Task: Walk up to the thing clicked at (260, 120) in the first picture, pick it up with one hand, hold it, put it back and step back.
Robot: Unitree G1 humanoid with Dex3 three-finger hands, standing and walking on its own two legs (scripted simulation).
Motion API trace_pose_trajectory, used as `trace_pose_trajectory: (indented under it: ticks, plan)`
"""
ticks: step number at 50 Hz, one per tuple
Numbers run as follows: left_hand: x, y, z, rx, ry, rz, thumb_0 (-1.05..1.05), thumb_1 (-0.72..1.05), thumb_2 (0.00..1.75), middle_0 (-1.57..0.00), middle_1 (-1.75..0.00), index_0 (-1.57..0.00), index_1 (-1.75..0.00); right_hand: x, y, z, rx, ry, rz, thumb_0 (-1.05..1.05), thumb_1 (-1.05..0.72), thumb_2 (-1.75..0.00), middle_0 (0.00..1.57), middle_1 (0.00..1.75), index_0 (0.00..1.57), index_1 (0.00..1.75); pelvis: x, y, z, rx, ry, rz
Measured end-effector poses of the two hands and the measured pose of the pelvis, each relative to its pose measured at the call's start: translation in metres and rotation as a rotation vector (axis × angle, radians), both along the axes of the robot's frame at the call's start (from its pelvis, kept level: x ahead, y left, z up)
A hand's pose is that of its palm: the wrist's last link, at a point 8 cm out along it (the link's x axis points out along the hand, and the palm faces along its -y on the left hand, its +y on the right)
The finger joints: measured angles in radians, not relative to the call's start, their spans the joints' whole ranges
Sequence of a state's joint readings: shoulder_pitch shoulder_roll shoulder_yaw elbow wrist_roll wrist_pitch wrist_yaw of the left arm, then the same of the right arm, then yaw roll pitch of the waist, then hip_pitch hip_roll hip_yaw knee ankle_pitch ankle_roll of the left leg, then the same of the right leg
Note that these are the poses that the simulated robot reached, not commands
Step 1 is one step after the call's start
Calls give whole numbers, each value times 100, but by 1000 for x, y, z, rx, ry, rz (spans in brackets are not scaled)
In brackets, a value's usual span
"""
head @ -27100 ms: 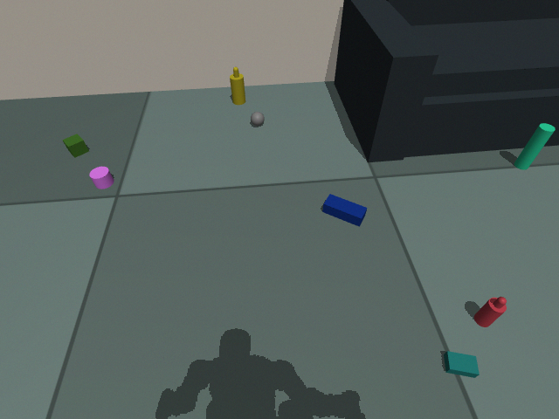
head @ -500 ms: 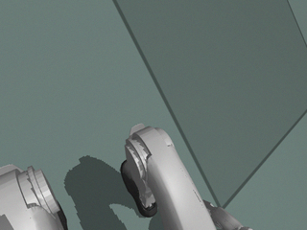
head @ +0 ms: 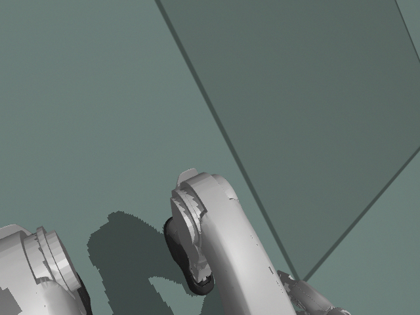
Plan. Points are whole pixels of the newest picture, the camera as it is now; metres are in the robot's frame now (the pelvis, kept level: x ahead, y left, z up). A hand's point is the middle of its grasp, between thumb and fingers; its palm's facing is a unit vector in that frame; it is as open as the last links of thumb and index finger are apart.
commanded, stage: close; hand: left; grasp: from above
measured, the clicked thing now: out of the picture +0.46 +0.32 -0.27
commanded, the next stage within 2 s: settle in 0.80 s
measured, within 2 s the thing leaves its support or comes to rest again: leaves its support in 1.18 s
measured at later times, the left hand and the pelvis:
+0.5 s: hand out of the picture +0.44 +0.31 -0.25, palm faces -0.43 -0.16 -0.89, open 10.4 cm; pelvis +0.00 +0.00 +0.00, yaw +0 degrees
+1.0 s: hand out of the picture +0.45 +0.32 -0.25, palm faces -0.43 -0.16 -0.89, open 10.3 cm; pelvis +0.00 +0.00 +0.00, yaw +0 degrees
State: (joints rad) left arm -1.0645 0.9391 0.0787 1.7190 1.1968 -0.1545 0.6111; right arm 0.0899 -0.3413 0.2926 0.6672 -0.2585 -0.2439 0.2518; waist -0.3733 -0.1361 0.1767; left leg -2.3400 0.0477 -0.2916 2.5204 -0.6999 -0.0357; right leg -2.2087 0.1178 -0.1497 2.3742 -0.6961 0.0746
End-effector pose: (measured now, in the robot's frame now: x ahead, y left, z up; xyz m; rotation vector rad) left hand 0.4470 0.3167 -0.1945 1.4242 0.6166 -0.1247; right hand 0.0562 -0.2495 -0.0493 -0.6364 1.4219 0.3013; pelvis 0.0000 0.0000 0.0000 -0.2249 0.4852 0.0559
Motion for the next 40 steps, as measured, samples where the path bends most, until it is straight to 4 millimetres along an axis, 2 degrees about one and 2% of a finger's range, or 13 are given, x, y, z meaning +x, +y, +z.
trace_pose_trajectory:
  ticks: [15, 40]
  plan:
    - [-1, 0, 0, 3, -11, -10, 0, -2, 69, -39, -89, -43, -85, 2, 1, 1, -11, 0, 10, 0, -91, -90, 20, 30, 20, 30, -1, 0, 1, -3, -4, -2]
    - [2, 1, 2, 7, -15, -6, 0, -1, 52, -52, -77, -59, -72, -10, 6, 3, -21, 12, -5, 0, -91, -90, 20, 30, 20, 30, -3, 2, 0, -10, -9, -2]
